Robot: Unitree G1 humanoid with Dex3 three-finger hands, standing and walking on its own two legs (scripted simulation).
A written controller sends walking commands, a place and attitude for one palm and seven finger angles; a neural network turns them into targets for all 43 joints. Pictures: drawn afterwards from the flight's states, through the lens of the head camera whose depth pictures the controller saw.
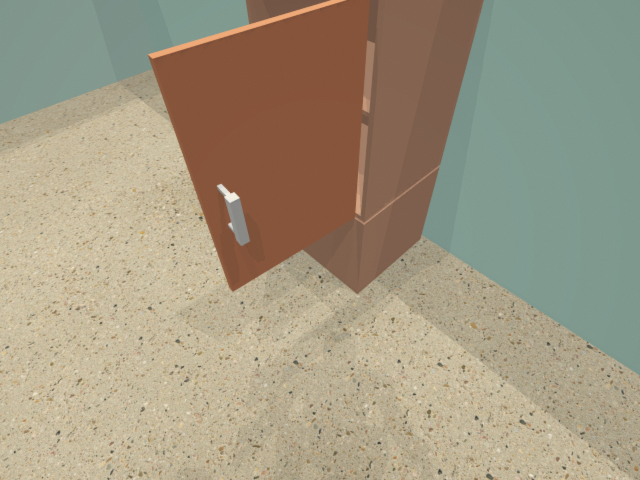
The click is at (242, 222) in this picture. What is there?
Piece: cupboard door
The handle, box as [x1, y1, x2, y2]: [217, 184, 249, 245]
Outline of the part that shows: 217,185 218,189 224,196 231,220 231,222 228,225 235,234 236,240 242,245 249,241 239,198 233,192 230,193 221,184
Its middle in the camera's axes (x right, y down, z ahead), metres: -0.18 -0.05 +0.78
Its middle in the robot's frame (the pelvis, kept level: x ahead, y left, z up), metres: +0.60 +0.22 -0.08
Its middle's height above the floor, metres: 0.70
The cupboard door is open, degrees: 85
